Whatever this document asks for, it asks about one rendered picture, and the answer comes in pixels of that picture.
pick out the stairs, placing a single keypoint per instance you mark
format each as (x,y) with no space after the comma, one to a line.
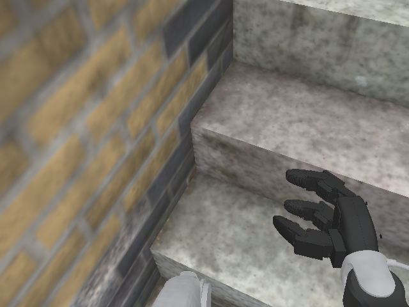
(315,85)

